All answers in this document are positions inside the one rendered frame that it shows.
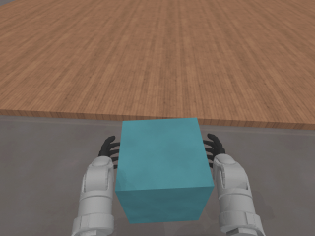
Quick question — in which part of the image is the right robot hand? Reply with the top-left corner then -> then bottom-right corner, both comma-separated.
203,133 -> 226,168

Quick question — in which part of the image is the left robot forearm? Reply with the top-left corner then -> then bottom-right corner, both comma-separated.
71,155 -> 114,236

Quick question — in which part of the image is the right robot forearm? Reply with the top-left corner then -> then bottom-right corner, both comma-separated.
213,153 -> 266,236

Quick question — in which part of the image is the left robot hand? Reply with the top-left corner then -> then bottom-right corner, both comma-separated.
98,136 -> 120,169

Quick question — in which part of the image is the carton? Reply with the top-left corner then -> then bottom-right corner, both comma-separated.
115,117 -> 215,224

